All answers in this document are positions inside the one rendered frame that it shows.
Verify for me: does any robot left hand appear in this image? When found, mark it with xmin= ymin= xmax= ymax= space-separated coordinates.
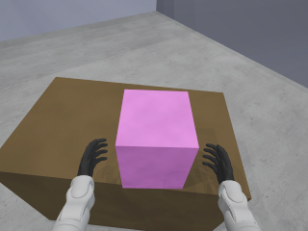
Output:
xmin=77 ymin=139 xmax=108 ymax=177

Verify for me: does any right robot forearm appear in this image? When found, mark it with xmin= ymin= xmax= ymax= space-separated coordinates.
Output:
xmin=218 ymin=180 xmax=262 ymax=231

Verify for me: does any left robot forearm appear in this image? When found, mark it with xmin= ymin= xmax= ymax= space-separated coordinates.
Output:
xmin=51 ymin=175 xmax=95 ymax=231

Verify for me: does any robot right hand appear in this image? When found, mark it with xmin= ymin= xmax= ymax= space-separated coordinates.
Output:
xmin=202 ymin=143 xmax=235 ymax=184

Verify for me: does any pedestal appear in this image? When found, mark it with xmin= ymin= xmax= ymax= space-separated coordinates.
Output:
xmin=0 ymin=77 xmax=252 ymax=231

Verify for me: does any carton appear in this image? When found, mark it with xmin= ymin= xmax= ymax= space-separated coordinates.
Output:
xmin=115 ymin=90 xmax=199 ymax=190

